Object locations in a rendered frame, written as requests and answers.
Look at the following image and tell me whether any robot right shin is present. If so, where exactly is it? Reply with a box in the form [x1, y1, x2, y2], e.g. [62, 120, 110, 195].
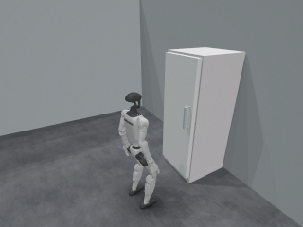
[143, 178, 157, 204]

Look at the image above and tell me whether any fridge door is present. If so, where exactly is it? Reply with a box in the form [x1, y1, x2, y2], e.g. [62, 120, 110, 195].
[162, 52, 202, 178]

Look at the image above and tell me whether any robot left hand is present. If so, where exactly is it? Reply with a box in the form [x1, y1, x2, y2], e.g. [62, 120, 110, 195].
[123, 144, 130, 156]

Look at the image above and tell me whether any robot right hand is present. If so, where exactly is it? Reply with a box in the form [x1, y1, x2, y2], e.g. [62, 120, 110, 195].
[149, 164, 160, 178]

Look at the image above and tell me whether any left robot foot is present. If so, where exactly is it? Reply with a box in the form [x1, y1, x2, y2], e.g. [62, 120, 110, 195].
[129, 184, 144, 196]

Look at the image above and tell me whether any handle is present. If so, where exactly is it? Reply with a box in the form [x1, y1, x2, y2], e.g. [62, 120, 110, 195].
[182, 106, 190, 129]

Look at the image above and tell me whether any robot left forearm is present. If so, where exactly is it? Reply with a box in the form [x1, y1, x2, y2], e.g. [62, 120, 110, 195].
[118, 131, 129, 146]

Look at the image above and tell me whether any left robot upper arm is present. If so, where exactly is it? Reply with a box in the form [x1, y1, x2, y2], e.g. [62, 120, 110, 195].
[118, 110, 129, 133]

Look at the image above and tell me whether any right robot upper arm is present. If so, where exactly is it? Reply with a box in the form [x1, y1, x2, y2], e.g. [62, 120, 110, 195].
[137, 116, 149, 148]

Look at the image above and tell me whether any robot right forearm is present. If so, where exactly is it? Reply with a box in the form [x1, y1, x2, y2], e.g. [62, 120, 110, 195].
[141, 141, 154, 166]

